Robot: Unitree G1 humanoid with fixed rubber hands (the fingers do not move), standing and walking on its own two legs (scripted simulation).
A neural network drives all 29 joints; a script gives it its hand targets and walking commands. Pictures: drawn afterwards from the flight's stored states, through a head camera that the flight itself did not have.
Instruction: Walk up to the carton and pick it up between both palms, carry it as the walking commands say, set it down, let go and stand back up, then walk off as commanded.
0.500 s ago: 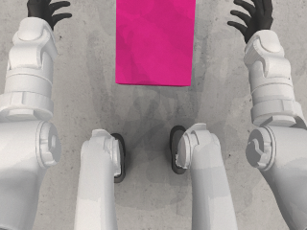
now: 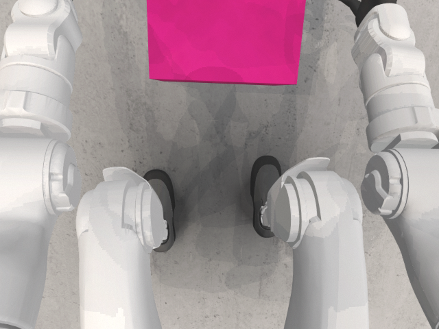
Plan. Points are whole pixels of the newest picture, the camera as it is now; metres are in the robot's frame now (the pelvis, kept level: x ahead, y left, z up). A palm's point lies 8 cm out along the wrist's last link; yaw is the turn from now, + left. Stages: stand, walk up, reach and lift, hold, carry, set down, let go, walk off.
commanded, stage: reach and lift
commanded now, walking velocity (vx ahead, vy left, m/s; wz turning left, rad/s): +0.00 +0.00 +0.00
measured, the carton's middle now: (224, 0) +0.57 -0.04 -0.32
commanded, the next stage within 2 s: none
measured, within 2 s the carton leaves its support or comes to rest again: leaves its support in 1.92 s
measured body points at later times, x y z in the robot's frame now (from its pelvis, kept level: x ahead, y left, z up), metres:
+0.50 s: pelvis +0.00 +0.00 -0.04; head +0.38 +0.00 +0.19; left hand +0.56 +0.18 -0.24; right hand +0.54 -0.23 -0.24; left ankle +0.10 +0.13 -0.35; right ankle +0.12 -0.13 -0.35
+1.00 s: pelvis -0.01 +0.00 -0.03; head +0.38 +0.00 +0.18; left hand +0.56 +0.15 -0.24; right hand +0.54 -0.21 -0.24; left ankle +0.10 +0.13 -0.35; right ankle +0.12 -0.13 -0.35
